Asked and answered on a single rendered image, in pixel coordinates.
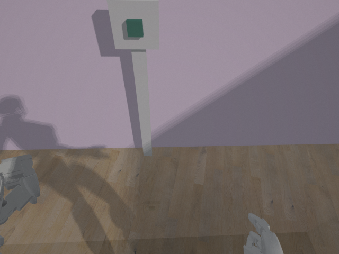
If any robot right hand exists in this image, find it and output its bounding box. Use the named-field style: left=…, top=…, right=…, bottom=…
left=243, top=213, right=283, bottom=254

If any panel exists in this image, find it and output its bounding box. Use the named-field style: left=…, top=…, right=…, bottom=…
left=106, top=0, right=159, bottom=156

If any robot left hand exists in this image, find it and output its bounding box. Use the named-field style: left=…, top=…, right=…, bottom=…
left=0, top=154, right=40, bottom=225

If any button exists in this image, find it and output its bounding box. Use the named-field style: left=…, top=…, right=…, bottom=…
left=126, top=19, right=144, bottom=37

